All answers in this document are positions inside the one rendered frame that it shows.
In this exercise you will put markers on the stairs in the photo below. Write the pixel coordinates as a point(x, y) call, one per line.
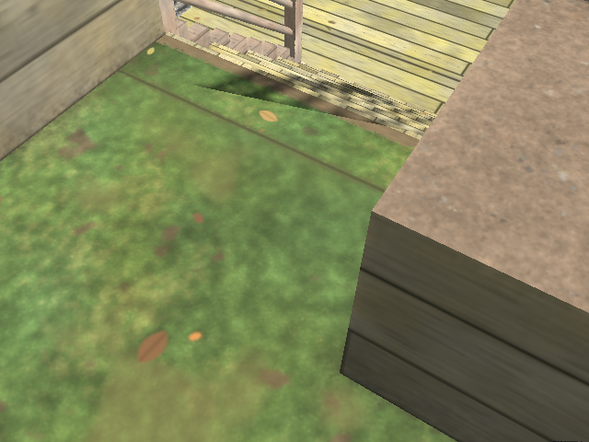
point(332, 96)

